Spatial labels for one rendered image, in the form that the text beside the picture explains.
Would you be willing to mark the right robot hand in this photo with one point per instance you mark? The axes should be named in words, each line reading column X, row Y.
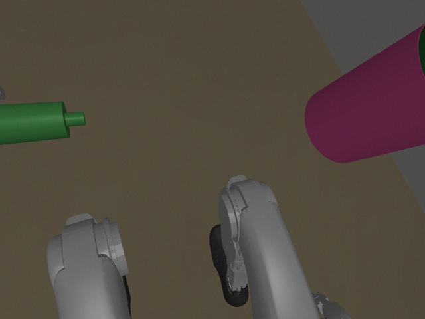
column 331, row 310

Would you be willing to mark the right robot foot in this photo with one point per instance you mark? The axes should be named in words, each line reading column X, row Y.
column 234, row 298

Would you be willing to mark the potted plant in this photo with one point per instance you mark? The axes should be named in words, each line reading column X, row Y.
column 376, row 108

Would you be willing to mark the bottle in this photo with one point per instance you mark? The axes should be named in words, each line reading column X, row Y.
column 36, row 121

